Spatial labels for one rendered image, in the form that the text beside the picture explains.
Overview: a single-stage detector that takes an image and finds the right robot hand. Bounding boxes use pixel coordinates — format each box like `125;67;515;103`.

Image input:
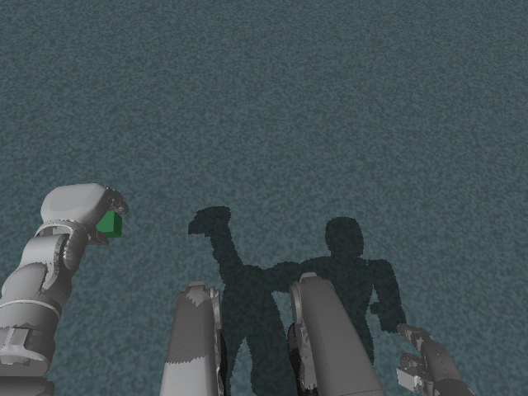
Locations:
396;323;462;396

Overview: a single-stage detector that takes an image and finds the small box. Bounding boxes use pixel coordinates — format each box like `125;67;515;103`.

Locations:
95;211;122;238

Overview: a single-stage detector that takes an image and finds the right robot foot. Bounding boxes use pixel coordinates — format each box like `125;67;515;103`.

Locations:
287;323;318;396

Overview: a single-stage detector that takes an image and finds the right robot arm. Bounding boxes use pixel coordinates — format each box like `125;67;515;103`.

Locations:
432;378;476;396

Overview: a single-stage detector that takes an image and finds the left robot hand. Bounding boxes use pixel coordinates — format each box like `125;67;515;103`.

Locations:
40;183;129;245

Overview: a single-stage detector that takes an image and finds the left robot arm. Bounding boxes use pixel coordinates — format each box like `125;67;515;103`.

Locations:
0;220;88;396

